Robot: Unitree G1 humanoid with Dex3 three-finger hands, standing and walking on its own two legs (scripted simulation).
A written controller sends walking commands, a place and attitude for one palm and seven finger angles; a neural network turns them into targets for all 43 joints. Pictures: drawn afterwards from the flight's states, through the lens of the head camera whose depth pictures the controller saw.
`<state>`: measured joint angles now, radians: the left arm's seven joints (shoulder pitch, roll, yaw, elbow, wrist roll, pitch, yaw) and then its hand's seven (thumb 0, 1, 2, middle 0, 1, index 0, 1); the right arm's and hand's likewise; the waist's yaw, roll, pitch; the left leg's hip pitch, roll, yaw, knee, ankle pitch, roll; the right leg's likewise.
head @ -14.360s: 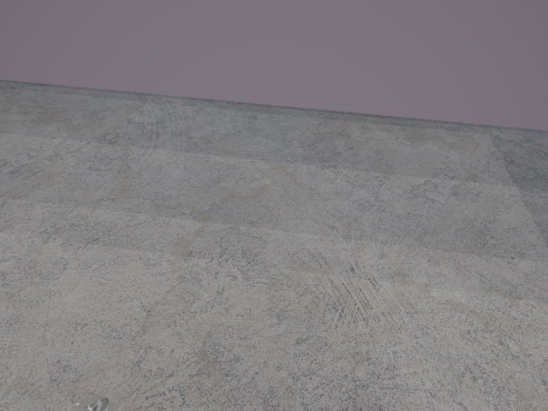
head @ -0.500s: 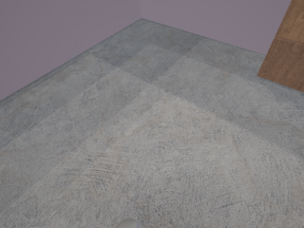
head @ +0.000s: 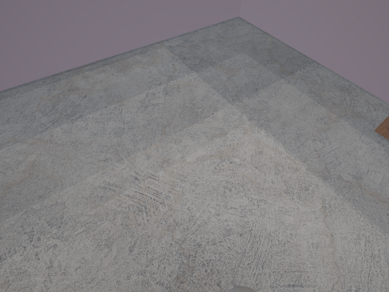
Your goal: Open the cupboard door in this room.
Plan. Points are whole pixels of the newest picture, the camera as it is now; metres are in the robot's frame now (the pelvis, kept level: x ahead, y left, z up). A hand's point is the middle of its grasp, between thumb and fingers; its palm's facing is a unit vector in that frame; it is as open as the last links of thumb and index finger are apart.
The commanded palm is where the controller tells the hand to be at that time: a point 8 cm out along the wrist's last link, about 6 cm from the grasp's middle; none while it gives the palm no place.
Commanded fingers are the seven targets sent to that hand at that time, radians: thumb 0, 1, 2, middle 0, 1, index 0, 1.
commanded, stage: turn or walk to find it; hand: left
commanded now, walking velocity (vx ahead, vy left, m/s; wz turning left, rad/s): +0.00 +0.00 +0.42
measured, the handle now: out of the picture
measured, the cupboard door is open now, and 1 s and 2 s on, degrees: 0 0 0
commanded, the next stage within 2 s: none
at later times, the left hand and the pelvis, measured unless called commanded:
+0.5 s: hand out of the picture +0.01 +0.14 -0.15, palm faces +0.24 -0.93 -0.28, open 7.4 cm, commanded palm none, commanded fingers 0.00 0.90 0.90 -0.20 -0.30 -0.20 -0.30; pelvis +0.00 -0.06 +0.01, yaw +13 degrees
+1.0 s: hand out of the picture -0.06 +0.19 -0.17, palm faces +0.45 -0.86 -0.24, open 7.4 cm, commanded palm none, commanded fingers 0.00 0.90 0.90 -0.20 -0.30 -0.20 -0.30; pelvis -0.03 -0.03 +0.00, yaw +25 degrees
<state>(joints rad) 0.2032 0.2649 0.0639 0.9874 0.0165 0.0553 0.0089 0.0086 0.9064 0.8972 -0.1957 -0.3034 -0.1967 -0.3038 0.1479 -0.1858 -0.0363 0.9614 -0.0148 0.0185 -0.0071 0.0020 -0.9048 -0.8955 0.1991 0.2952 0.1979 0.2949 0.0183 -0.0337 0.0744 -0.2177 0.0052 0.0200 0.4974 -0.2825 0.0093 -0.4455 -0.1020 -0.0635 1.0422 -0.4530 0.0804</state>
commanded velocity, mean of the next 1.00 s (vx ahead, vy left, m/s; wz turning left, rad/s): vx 0.00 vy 0.00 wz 0.42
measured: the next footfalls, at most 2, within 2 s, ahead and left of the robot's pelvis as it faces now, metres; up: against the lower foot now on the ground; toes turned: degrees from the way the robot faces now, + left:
right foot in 0.20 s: +0.06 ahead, -0.13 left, +0.00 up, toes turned -1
left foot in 0.72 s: -0.03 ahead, +0.08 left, +0.00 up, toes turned +25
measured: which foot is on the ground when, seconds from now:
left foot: down 0.00-0.20, up 0.22-0.70, down 0.72-1.00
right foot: up 0.00-0.18, down 0.20-0.74, up 0.76-1.00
